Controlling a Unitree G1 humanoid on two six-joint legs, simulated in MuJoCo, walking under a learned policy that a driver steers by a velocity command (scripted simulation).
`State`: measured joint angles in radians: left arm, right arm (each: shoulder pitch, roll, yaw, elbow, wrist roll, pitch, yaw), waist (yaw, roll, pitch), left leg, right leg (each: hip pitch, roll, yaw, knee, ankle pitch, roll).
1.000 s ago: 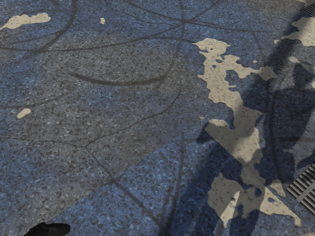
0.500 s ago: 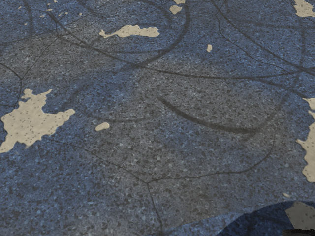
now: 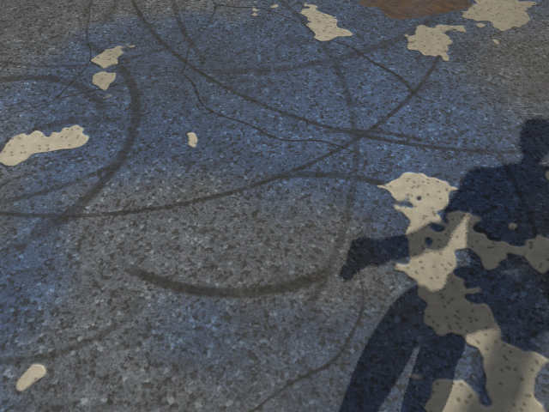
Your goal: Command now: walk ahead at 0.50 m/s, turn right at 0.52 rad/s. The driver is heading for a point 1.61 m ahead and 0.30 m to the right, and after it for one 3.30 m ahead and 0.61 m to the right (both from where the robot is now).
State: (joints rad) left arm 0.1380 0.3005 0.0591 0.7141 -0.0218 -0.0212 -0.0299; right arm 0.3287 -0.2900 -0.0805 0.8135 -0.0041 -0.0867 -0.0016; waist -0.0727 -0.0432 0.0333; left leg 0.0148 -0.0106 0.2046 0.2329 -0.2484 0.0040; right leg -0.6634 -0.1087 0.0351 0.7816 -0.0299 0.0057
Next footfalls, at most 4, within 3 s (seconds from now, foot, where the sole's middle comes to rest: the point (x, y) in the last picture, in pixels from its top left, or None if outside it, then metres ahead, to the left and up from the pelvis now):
0.14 right None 0.24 -0.14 -0.78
0.64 left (278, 380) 0.56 -0.01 -0.78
1.10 right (397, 327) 0.68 -0.34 -0.78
1.60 left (303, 234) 1.00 -0.12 -0.78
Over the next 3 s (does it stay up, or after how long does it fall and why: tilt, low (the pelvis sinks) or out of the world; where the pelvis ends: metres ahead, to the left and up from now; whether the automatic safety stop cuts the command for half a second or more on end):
stays up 1.53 -0.23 0.00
